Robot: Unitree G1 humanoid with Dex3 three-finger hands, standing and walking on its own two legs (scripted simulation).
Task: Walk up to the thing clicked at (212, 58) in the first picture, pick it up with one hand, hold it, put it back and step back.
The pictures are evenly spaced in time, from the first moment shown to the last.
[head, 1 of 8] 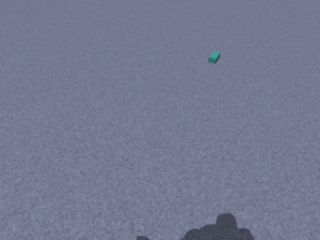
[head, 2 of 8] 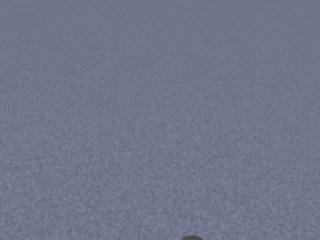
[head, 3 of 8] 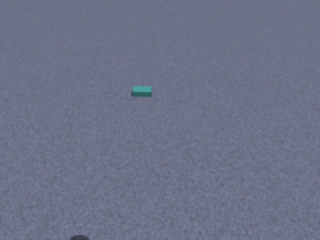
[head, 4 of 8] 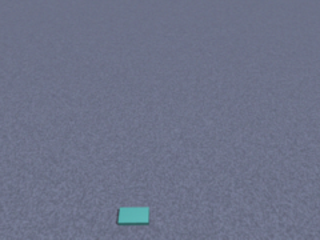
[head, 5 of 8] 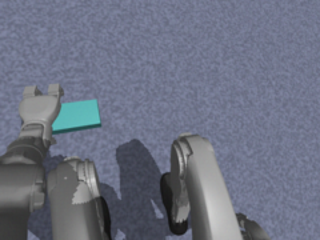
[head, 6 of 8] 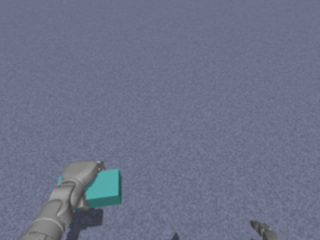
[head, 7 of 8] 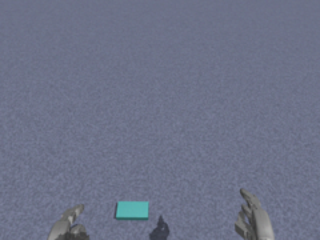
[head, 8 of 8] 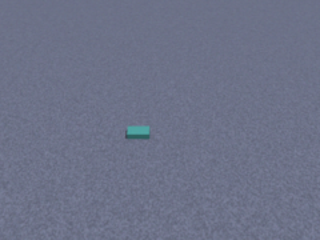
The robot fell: no
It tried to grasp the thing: yes
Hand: left
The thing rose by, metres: 0.66
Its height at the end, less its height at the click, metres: +0.00
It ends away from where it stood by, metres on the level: 0.01
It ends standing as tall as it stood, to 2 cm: yes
